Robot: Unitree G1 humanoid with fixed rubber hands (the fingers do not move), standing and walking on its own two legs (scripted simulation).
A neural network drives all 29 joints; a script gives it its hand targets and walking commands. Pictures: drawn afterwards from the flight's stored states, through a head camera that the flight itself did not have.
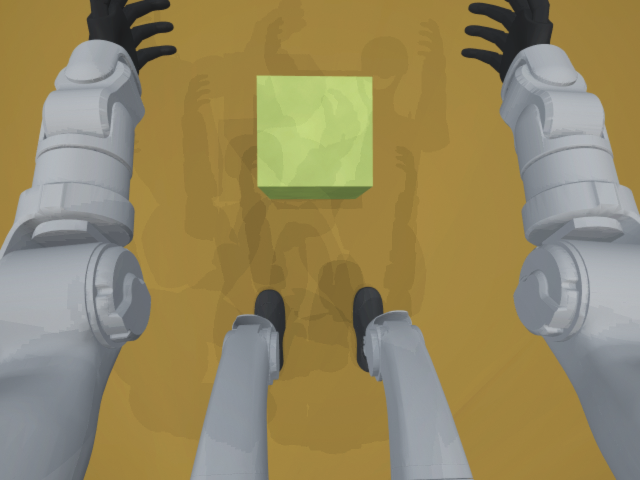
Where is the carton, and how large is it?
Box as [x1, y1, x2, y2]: [257, 76, 372, 198]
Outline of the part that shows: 257,76 257,186 270,198 355,198 372,186 371,77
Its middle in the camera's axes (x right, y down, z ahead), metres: -0.02 -0.20 +0.83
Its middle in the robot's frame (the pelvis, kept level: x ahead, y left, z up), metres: +0.56 +0.00 -0.53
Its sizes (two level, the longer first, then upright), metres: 0.210 0.200 0.250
